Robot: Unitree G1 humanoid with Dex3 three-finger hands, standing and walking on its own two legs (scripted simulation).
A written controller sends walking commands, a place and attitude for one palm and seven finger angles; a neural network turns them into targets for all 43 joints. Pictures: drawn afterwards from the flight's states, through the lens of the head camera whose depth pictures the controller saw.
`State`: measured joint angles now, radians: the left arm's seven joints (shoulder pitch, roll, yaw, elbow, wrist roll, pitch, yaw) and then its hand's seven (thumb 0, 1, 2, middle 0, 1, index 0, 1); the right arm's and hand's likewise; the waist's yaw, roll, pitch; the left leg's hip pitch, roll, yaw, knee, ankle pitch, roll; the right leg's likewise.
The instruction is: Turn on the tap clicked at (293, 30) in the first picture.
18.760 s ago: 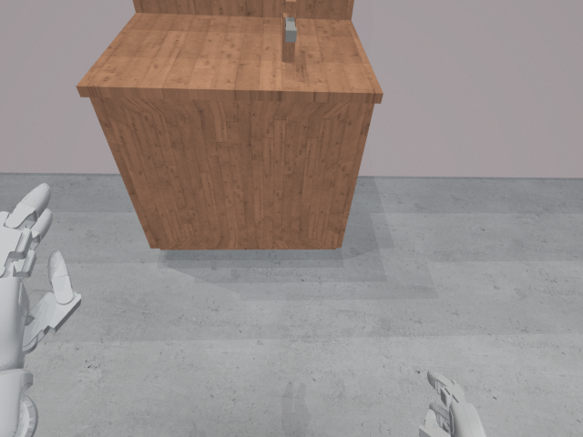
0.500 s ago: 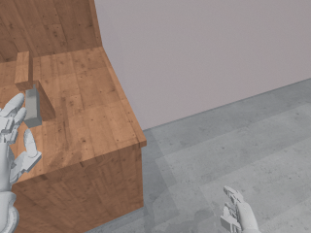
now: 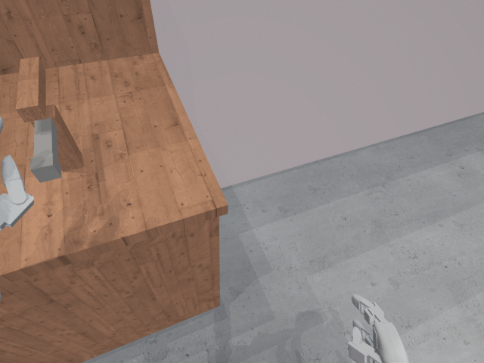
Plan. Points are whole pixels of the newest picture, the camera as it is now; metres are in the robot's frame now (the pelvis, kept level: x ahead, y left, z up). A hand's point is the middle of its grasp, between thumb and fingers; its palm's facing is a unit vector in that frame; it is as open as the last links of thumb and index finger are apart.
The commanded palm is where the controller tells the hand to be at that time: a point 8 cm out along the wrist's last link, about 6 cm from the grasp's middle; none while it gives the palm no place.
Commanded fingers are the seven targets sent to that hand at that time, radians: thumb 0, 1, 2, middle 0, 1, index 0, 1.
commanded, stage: come to a stop and stand still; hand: left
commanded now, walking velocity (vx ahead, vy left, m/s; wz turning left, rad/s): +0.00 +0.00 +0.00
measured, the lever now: (46, 167) +0.33 +0.33 +0.14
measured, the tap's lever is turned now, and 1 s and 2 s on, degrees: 0 0 0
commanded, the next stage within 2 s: look again from close up in 0.74 s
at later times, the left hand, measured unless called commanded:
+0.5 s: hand (67, 215) +0.24 +0.25 +0.16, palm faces +0.36 -0.87 -0.34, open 7.4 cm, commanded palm +0.18 +0.28 +0.18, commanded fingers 0.00 0.90 0.90 -0.20 -0.30 -0.20 -0.30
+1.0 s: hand (50, 230) +0.22 +0.26 +0.16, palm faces +0.40 -0.85 -0.35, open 7.4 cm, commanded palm +0.16 +0.29 +0.18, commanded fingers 0.00 0.90 0.90 -0.20 -0.30 -0.20 -0.30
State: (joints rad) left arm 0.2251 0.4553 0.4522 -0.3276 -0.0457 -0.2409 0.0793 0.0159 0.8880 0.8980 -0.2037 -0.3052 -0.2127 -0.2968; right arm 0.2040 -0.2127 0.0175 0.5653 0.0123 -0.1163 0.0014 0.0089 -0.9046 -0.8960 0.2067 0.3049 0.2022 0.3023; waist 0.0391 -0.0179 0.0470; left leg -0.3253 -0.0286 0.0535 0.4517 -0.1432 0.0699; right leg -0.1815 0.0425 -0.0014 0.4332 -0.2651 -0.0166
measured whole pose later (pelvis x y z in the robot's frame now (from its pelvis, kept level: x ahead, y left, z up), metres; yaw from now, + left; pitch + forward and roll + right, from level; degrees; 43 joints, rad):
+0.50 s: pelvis +0.02 +0.00 +0.00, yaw +0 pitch +0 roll -1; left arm 0.40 0.36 0.33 -0.45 -0.04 -0.21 0.09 0.02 0.89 0.90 -0.20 -0.31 -0.21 -0.30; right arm 0.17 -0.19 0.04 0.55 0.00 -0.11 -0.03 0.01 -0.90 -0.90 0.21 0.30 0.20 0.30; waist 0.02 -0.04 0.01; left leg -0.28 -0.03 0.05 0.45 -0.18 0.07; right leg -0.11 0.04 0.00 0.38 -0.28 -0.01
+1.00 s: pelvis +0.01 +0.01 +0.01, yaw +1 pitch +0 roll -1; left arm 0.42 0.36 0.33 -0.41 -0.04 -0.19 0.11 0.02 0.89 0.90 -0.20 -0.31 -0.21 -0.30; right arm 0.23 -0.20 0.04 0.57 -0.01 -0.08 -0.05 0.01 -0.90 -0.90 0.21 0.30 0.20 0.30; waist 0.02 -0.01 0.00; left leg -0.26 -0.05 0.04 0.37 -0.12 0.07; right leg -0.10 0.03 -0.01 0.34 -0.24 -0.01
